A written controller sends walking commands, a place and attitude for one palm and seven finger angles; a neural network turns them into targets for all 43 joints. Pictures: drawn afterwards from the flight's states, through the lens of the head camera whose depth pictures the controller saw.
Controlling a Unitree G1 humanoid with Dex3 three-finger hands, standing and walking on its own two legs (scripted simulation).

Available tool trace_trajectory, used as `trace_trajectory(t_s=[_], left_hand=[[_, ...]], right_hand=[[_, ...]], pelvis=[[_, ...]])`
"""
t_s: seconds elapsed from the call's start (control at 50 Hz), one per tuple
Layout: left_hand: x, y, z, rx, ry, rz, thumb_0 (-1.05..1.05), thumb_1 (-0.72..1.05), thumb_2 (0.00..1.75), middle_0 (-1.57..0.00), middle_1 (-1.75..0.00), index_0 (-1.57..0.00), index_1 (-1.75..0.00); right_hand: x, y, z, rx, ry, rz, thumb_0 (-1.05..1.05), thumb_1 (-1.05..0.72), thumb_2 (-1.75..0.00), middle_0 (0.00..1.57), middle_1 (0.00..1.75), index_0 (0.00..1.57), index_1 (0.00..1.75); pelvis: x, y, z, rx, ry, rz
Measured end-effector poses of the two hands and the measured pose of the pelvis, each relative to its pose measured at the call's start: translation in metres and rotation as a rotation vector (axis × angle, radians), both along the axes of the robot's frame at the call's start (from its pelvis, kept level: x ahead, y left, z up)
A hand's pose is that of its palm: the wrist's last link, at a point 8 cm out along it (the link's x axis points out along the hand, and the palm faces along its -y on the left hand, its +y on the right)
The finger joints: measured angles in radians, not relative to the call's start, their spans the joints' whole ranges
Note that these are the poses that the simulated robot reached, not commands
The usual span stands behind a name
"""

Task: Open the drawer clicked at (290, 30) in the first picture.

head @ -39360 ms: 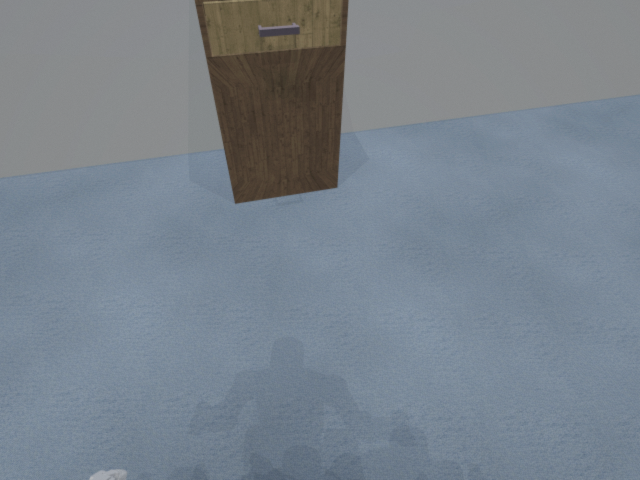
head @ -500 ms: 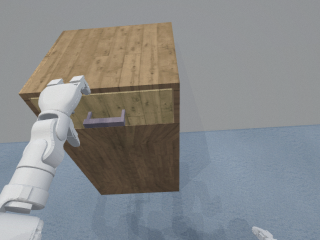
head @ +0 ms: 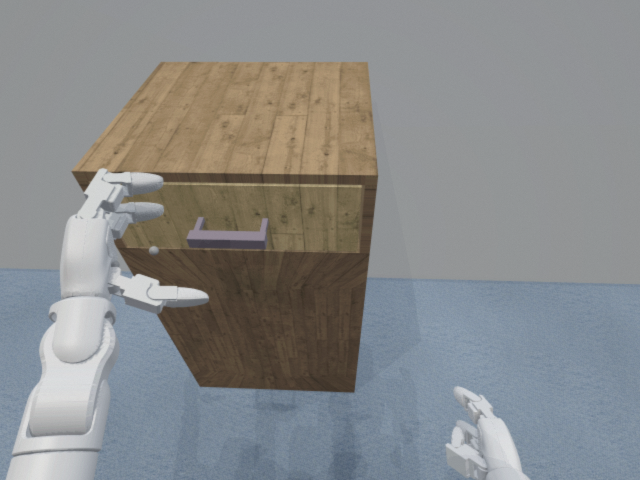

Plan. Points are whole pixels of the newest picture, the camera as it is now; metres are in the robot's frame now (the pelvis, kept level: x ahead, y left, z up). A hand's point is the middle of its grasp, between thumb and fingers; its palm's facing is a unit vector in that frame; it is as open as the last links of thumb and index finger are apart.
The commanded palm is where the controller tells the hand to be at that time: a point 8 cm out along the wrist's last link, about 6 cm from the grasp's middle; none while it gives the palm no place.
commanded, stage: draw the hand back to the body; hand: left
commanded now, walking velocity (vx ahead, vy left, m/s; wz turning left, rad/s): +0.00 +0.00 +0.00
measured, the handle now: (230, 231) +0.50 +0.23 -0.01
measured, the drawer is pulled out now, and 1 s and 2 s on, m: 0.00 0.00 0.00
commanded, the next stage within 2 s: step back with the hand held close in 0.78 s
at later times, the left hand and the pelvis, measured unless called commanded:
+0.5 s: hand (92, 353) +0.18 +0.23 +0.16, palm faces +0.39 -0.84 -0.38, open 9.3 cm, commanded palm +0.13 +0.27 +0.18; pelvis +0.00 -0.01 +0.00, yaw +0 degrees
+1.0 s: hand (66, 362) +0.17 +0.24 +0.17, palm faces +0.41 -0.81 -0.41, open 7.4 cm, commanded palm +0.11 +0.28 +0.18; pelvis -0.02 +0.00 +0.00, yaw +1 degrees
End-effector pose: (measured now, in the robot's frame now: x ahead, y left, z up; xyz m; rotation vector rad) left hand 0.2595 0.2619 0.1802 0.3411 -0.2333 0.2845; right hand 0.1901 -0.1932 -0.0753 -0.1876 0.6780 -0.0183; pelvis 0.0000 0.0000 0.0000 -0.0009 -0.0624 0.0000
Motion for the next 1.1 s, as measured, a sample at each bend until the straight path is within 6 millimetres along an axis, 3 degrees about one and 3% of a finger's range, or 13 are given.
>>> trace_trajectory(t_s=[0.18, 0.32, 0.44, 0.58, 0.7, 0.84, 1.1], left_hand=[[-0.038, 0.007, 0.002, -0.003, -0.015, 0.052, -0.01, -0.10, 0.47, -0.28, -0.93, -0.28, -0.94], [-0.073, 0.004, -0.003, 0.037, 0.030, 0.069, 0.00, 0.14, 0.58, -0.26, -0.78, -0.26, -0.79], [-0.105, 0.005, -0.003, 0.064, 0.053, 0.098, 0.00, 0.35, 0.66, -0.25, -0.65, -0.25, -0.65], [-0.135, 0.007, -0.003, 0.082, 0.070, 0.141, 0.01, 0.59, 0.77, -0.23, -0.49, -0.23, -0.49], [-0.141, 0.012, -0.002, 0.067, 0.050, 0.174, 0.01, 0.77, 0.85, -0.22, -0.37, -0.22, -0.38], [-0.138, 0.013, -0.002, 0.062, 0.040, 0.162, 0.01, 0.86, 0.88, -0.21, -0.32, -0.21, -0.32], [-0.129, 0.023, -0.005, 0.148, 0.089, 0.087, 0.01, 0.89, 0.90, -0.21, -0.30, -0.21, -0.30]], right_hand=[[-0.030, -0.031, -0.012, -0.036, 0.054, -0.058, 0.01, -0.90, -0.90, 0.21, 0.30, 0.20, 0.30], [-0.031, -0.049, -0.010, -0.055, 0.032, -0.090, 0.01, -0.90, -0.90, 0.20, 0.30, 0.20, 0.30], [-0.022, -0.047, -0.003, -0.049, -0.024, -0.080, 0.01, -0.90, -0.90, 0.20, 0.30, 0.20, 0.30], [-0.010, -0.031, 0.003, -0.031, -0.076, -0.035, 0.01, -0.90, -0.90, 0.20, 0.30, 0.20, 0.30], [-0.008, -0.017, 0.003, -0.017, -0.085, 0.007, 0.01, -0.90, -0.90, 0.20, 0.30, 0.20, 0.30], [-0.015, -0.011, 0.002, -0.009, -0.078, 0.017, 0.01, -0.90, -0.90, 0.21, 0.30, 0.20, 0.30], [-0.040, -0.033, -0.001, -0.073, 0.018, -0.094, 0.01, -0.90, -0.90, 0.21, 0.30, 0.20, 0.30]], pelvis=[[0.003, -0.004, 0.001, 0.000, -0.008, -0.008], [0.001, -0.007, 0.001, -0.001, -0.009, -0.009], [-0.002, -0.009, 0.001, -0.004, -0.014, -0.004], [-0.007, -0.009, 0.000, -0.008, -0.025, 0.009], [-0.012, -0.008, 0.000, -0.008, -0.035, 0.019], [-0.014, -0.006, 0.000, -0.008, -0.039, 0.015], [-0.022, 0.009, -0.002, -0.020, 0.063, 0.008]])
